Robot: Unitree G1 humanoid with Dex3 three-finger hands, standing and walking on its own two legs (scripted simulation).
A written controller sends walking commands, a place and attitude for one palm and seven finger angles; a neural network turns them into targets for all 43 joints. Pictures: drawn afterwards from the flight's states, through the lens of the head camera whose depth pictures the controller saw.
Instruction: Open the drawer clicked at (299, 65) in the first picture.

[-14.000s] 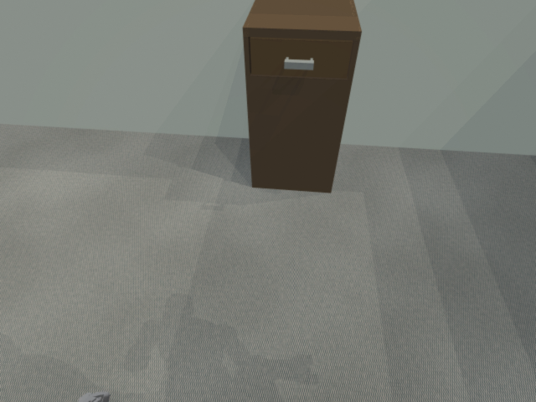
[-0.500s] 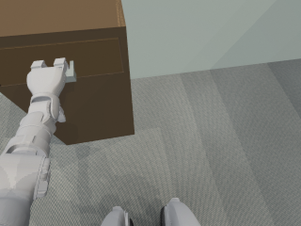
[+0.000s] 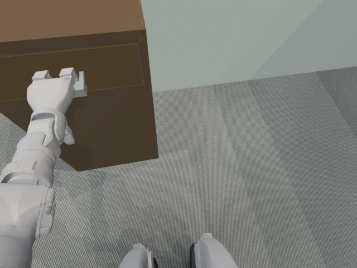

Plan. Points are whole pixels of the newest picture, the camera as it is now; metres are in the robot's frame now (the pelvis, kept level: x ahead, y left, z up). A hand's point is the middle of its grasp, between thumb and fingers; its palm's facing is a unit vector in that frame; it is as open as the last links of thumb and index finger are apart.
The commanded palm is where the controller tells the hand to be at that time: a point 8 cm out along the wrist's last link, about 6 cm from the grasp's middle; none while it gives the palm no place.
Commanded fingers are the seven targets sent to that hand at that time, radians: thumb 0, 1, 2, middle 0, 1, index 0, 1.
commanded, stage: close the thumb around the handle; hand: left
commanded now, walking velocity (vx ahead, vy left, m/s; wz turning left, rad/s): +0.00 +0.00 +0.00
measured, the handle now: (61, 84) +0.55 +0.25 +0.01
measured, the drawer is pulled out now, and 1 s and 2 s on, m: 0.00 0.01 0.14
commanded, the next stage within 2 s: pull the drawer open in 0.64 s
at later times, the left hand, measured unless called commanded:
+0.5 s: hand (63, 106) +0.50 +0.24 -0.01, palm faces -0.07 -0.02 -1.00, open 6.4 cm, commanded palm +0.48 +0.23 +0.04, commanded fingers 0.00 0.90 0.90 -0.40 -1.35 -0.40 -1.35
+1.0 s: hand (63, 111) +0.48 +0.24 -0.01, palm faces -0.06 -0.05 -1.00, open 6.0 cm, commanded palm +0.45 +0.24 +0.04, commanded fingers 0.00 0.90 0.90 -0.40 -1.35 -0.40 -1.35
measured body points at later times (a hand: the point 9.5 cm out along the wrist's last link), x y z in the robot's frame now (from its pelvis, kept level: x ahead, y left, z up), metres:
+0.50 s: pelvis +0.00 +0.00 +0.00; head +0.14 +0.01 +0.43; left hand +0.50 +0.24 +0.05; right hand -0.01 -0.27 -0.13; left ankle -0.01 +0.09 -0.67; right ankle +0.02 -0.12 -0.67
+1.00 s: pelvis +0.02 +0.01 +0.01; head +0.14 +0.00 +0.44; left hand +0.48 +0.24 +0.05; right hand +0.01 -0.27 -0.12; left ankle -0.01 +0.09 -0.67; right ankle +0.02 -0.12 -0.67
